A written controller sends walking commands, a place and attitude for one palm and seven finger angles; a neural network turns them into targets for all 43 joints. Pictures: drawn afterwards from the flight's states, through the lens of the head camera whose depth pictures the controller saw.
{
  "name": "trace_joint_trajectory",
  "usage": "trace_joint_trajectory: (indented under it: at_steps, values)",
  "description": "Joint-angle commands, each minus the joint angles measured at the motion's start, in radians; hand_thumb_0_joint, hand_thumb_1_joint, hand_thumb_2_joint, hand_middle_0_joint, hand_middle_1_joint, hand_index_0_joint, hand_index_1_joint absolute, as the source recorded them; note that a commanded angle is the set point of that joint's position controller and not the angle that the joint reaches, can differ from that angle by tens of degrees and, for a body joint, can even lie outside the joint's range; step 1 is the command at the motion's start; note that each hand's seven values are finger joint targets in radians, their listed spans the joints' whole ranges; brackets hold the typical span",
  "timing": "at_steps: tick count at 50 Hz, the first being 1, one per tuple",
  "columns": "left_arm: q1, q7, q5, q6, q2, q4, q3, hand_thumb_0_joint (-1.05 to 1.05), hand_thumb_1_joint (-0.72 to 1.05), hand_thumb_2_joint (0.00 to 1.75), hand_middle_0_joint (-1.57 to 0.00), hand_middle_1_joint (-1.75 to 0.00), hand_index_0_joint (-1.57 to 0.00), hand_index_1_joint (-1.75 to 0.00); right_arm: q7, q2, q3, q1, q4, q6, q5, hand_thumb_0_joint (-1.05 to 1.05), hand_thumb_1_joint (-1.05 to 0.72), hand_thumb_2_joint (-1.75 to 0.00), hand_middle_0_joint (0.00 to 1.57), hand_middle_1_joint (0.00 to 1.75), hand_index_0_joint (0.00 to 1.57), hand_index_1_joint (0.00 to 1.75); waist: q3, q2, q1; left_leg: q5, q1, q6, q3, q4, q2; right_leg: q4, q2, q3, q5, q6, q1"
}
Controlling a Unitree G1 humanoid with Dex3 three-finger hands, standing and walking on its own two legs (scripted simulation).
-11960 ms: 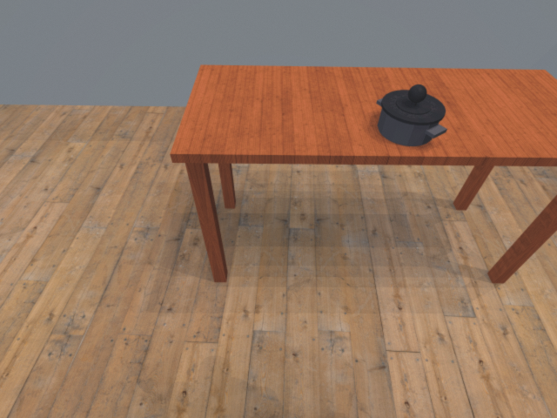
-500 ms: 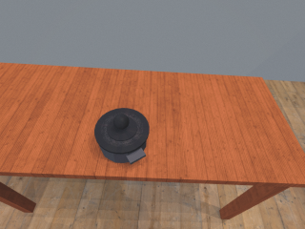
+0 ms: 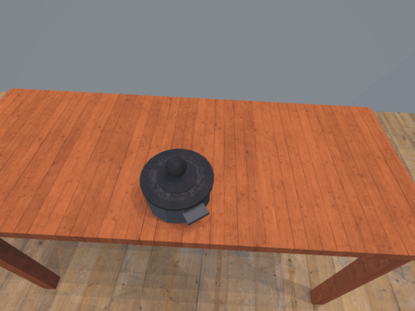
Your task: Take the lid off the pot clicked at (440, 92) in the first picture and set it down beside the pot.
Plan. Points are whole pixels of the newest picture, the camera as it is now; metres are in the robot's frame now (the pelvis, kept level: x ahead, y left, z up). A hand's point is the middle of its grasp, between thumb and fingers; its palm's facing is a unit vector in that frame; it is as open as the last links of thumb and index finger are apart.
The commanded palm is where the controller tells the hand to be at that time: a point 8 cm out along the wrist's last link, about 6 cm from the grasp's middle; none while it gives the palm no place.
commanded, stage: look again from close up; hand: left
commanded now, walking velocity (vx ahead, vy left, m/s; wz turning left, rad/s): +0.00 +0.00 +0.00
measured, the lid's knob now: (176, 166) +0.39 +0.10 +0.04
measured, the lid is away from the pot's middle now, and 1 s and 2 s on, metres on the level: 0.00 0.00 0.00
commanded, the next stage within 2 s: shuffle to correct the standing spot in 0.72 s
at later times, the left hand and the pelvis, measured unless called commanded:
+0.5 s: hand out of the picture -0.01 +0.15 -0.18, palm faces -0.02 -0.98 -0.18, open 7.4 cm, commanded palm none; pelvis -0.01 -0.01 +0.00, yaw -2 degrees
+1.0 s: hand out of the picture -0.01 +0.14 -0.18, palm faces -0.01 -0.98 -0.18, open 7.4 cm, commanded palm none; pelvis -0.01 -0.02 +0.00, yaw -2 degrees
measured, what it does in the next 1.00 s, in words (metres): stands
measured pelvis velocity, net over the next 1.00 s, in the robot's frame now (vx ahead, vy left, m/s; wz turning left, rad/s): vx -0.01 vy -0.02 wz -0.04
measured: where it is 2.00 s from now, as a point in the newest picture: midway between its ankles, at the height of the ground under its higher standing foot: outside the picture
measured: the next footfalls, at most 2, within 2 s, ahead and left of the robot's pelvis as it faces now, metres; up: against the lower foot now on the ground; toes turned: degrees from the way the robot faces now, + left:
none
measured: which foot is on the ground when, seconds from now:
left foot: down 0.00-1.00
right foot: down 0.00-1.00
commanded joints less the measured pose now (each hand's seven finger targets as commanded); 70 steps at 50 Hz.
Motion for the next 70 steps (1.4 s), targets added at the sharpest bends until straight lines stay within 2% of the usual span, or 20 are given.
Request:
trace_joint_trajectory:
  at_steps: [1, 5, 7, 10, 20, 26, 33, 41, 42, 46, 50, 56, 60, 61, 63, 65, 66, 67, 68, 70]
  values:
    - [0.077, 0.009, 0.004, -0.011, 0.086, -0.029, 0.017, 0.00, 0.90, 0.90, -0.20, -0.30, -0.20, -0.30, -0.009, -0.117, -0.020, 0.046, -0.073, -0.020, -0.005, 0.00, -0.90, -0.90, 0.20, 0.30, 0.20, 0.30, -0.033, 0.017, -0.002, 0.416, -0.028, -0.026, -0.163, -0.043, 0.179, 0.022, -0.037, 0.044, 0.090, -0.082, -0.015]
    - [0.066, 0.005, 0.006, 0.001, 0.090, -0.045, 0.015, 0.00, 0.90, 0.90, -0.20, -0.30, -0.20, -0.30, -0.003, -0.121, -0.020, 0.024, -0.085, -0.014, -0.004, 0.00, -0.90, -0.90, 0.20, 0.30, 0.20, 0.30, 0.076, -0.032, -0.001, 0.161, -0.103, -0.023, -0.167, -0.100, 0.166, -0.001, -0.037, 0.069, 0.016, -0.082, -0.070]
    - [0.060, 0.001, 0.008, 0.004, 0.102, -0.055, 0.017, 0.00, 0.90, 0.90, -0.20, -0.30, -0.20, -0.30, 0.001, -0.124, -0.020, 0.019, -0.085, -0.014, -0.005, 0.00, -0.90, -0.90, 0.20, 0.30, 0.20, 0.30, 0.094, -0.045, 0.001, 0.113, -0.114, -0.021, -0.172, -0.120, 0.167, -0.001, -0.033, 0.072, 0.009, -0.083, -0.083]
    - [0.069, 0.002, 0.010, 0.005, 0.110, -0.067, 0.017, 0.00, 0.90, 0.90, -0.20, -0.30, -0.20, -0.30, 0.003, -0.130, -0.019, 0.008, -0.087, -0.015, -0.005, 0.00, -0.90, -0.90, 0.20, 0.30, 0.20, 0.30, 0.091, -0.011, 0.002, 0.045, -0.115, -0.024, -0.161, -0.137, 0.162, -0.012, -0.036, 0.089, 0.003, -0.079, -0.085]
    - [0.068, -0.001, 0.009, 0.002, 0.135, -0.091, 0.021, 0.00, 0.90, 0.90, -0.20, -0.30, -0.20, -0.30, 0.005, -0.122, -0.018, 0.003, -0.072, -0.022, -0.002, 0.00, -0.90, -0.90, 0.20, 0.30, 0.20, 0.30, 0.016, -0.007, 0.003, 0.125, -0.061, -0.030, -0.125, -0.107, 0.159, -0.030, -0.051, 0.111, 0.068, -0.078, -0.060]
    - [0.064, 0.000, 0.007, 0.003, 0.131, -0.086, 0.020, 0.00, 0.90, 0.90, -0.20, -0.30, -0.20, -0.30, 0.001, -0.113, -0.017, 0.019, -0.049, -0.024, 0.000, 0.00, -0.90, -0.90, 0.20, 0.30, 0.20, 0.30, 0.016, 0.018, 0.003, 0.182, -0.048, -0.033, -0.121, -0.103, 0.165, -0.029, -0.051, 0.107, 0.095, -0.078, -0.055]
    - [0.061, 0.000, 0.006, 0.004, 0.122, -0.075, 0.021, 0.00, 0.90, 0.90, -0.20, -0.30, -0.20, -0.30, -0.002, -0.106, -0.017, 0.033, -0.024, -0.024, 0.001, 0.00, -0.90, -0.90, 0.20, 0.30, 0.20, 0.30, 0.029, -0.019, 0.005, 0.207, -0.046, -0.031, -0.120, -0.103, 0.171, -0.033, -0.053, 0.102, 0.113, -0.077, -0.050]
    - [0.067, 0.002, 0.006, 0.002, 0.113, -0.064, 0.021, 0.00, 0.90, 0.90, -0.20, -0.30, -0.20, -0.30, -0.004, -0.089, -0.017, 0.047, 0.003, -0.027, 0.002, 0.00, -0.90, -0.90, 0.20, 0.30, 0.20, 0.30, 0.011, -0.006, 0.003, 0.237, -0.019, -0.032, -0.113, -0.106, 0.172, -0.035, -0.057, 0.103, 0.138, -0.078, -0.039]
    - [0.063, 0.001, 0.005, 0.003, 0.120, -0.065, 0.022, 0.00, 0.90, 0.90, -0.20, -0.30, -0.20, -0.30, -0.004, -0.089, -0.019, 0.044, 0.003, -0.027, 0.004, 0.00, -0.90, -0.90, 0.20, 0.30, 0.20, 0.30, 0.021, -0.032, 0.005, 0.263, -0.023, -0.030, -0.117, -0.106, 0.179, -0.032, -0.054, 0.098, 0.158, -0.077, -0.044]
    - [0.058, 0.006, 0.003, 0.015, 0.121, -0.083, 0.033, 0.00, 0.90, 0.90, -0.20, -0.30, -0.20, -0.30, -0.013, -0.097, -0.030, 0.029, -0.006, -0.025, 0.007, 0.00, -0.90, -0.90, 0.20, 0.30, 0.20, 0.30, -0.014, 0.014, 0.003, 0.453, 0.025, -0.033, -0.124, -0.084, 0.203, 0.013, -0.054, 0.098, 0.236, -0.069, -0.058]
    - [0.052, 0.009, 0.004, 0.028, 0.129, -0.103, 0.043, 0.00, 0.90, 0.90, -0.20, -0.30, -0.20, -0.30, -0.018, -0.111, -0.043, 0.010, -0.027, -0.014, 0.008, 0.00, -0.90, -0.90, 0.20, 0.30, 0.20, 0.30, -0.029, 0.036, 0.004, 0.532, 0.036, -0.026, -0.131, -0.072, 0.234, 0.050, -0.044, 0.089, 0.236, -0.060, -0.082]
    - [0.046, 0.006, 0.012, 0.042, 0.142, -0.134, 0.057, 0.00, 0.90, 0.90, -0.20, -0.30, -0.20, -0.30, -0.014, -0.125, -0.063, -0.028, -0.066, 0.010, 0.002, 0.00, -0.90, -0.90, 0.20, 0.30, 0.20, 0.30, -0.039, 0.021, 0.004, 0.389, -0.023, -0.015, -0.129, -0.043, 0.245, 0.084, -0.037, 0.100, 0.226, -0.064, -0.106]
    - [0.029, 0.002, 0.017, 0.044, 0.165, -0.163, 0.063, 0.00, 0.90, 0.90, -0.20, -0.30, -0.20, -0.30, -0.004, -0.130, -0.074, -0.044, -0.099, 0.024, 0.000, 0.00, -0.90, -0.90, 0.20, 0.30, 0.20, 0.30, -0.047, -0.004, -0.003, 0.235, -0.084, -0.026, -0.112, 0.008, 0.213, 0.090, -0.054, 0.133, 0.224, -0.089, -0.131]
    - [0.023, 0.001, 0.018, 0.044, 0.172, -0.173, 0.064, 0.00, 0.90, 0.90, -0.20, -0.30, -0.20, -0.30, -0.001, -0.129, -0.075, -0.045, -0.107, 0.028, 0.000, 0.00, -0.90, -0.90, 0.20, 0.30, 0.20, 0.30, -0.048, 0.000, -0.006, 0.203, -0.097, -0.029, -0.109, 0.025, 0.202, 0.085, -0.062, 0.145, 0.208, -0.099, -0.143]
    - [0.015, -0.001, 0.020, 0.041, 0.187, -0.187, 0.065, 0.00, 0.90, 0.90, -0.20, -0.30, -0.20, -0.30, 0.004, -0.120, -0.076, -0.043, -0.122, 0.032, 0.000, 0.00, -0.90, -0.90, 0.20, 0.30, 0.20, 0.30, -0.058, -0.064, -0.007, 0.088, -0.124, -0.041, -0.082, 0.088, 0.157, 0.028, -0.103, 0.195, 0.140, -0.126, -0.160]
    - [-0.005, -0.002, 0.022, 0.037, 0.217, -0.193, 0.064, 0.00, 0.90, 0.90, -0.20, -0.30, -0.20, -0.30, 0.009, -0.086, -0.071, -0.008, -0.112, 0.037, -0.001, 0.00, -0.90, -0.90, 0.20, 0.30, 0.20, 0.30, -0.054, -0.131, -0.020, -0.102, -0.099, -0.070, -0.015, 0.186, 0.080, -0.120, -0.173, 0.299, -0.121, -0.175, -0.230]
    - [-0.025, -0.003, 0.023, 0.036, 0.230, -0.198, 0.063, 0.00, 0.90, 0.90, -0.20, -0.30, -0.20, -0.30, 0.013, -0.078, -0.069, 0.020, -0.098, 0.041, -0.003, 0.00, -0.90, -0.90, 0.20, 0.30, 0.20, 0.30, -0.052, -0.169, -0.028, -0.113, -0.068, -0.077, -0.001, 0.245, 0.068, -0.195, -0.193, 0.328, -0.306, -0.190, -0.280]
    - [-0.049, -0.002, 0.023, 0.035, 0.233, -0.204, 0.061, 0.00, 0.90, 0.90, -0.20, -0.30, -0.20, -0.30, 0.014, -0.078, -0.068, 0.040, -0.089, 0.048, -0.005, 0.00, -0.90, -0.90, 0.20, 0.30, 0.20, 0.30, -0.038, -0.189, -0.032, -0.126, -0.039, -0.081, -0.003, 0.284, 0.072, -0.251, -0.203, 0.341, -0.453, -0.198, -0.335]
    - [-0.066, -0.001, 0.024, 0.037, 0.238, -0.208, 0.063, 0.00, 0.90, 0.90, -0.20, -0.30, -0.20, -0.30, 0.018, -0.080, -0.066, 0.052, -0.080, 0.049, -0.011, 0.00, -0.90, -0.90, 0.20, 0.30, 0.20, 0.30, -0.008, -0.184, -0.036, -0.113, -0.033, -0.081, 0.002, 0.313, 0.072, -0.275, -0.199, 0.338, -0.510, -0.183, -0.386]
    - [-0.073, 0.000, 0.022, 0.032, 0.228, -0.205, 0.062, 0.00, 0.90, 0.90, -0.20, -0.30, -0.20, -0.30, 0.022, -0.064, -0.052, 0.092, -0.057, 0.041, -0.012, 0.00, -0.90, -0.90, 0.20, 0.30, 0.20, 0.30, 0.031, -0.147, -0.044, -0.074, -0.003, -0.074, 0.009, 0.212, 0.089, -0.263, -0.161, 0.278, -0.480, -0.157, -0.399]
